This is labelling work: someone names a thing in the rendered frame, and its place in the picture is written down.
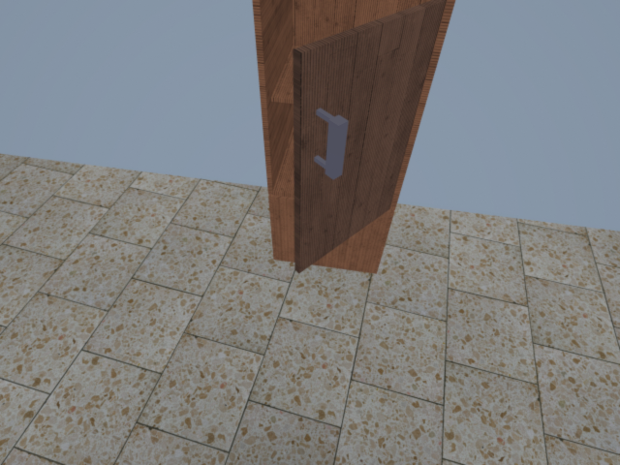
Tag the cupboard door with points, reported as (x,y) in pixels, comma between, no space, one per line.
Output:
(372,75)

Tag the handle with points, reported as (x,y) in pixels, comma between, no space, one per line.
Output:
(336,143)

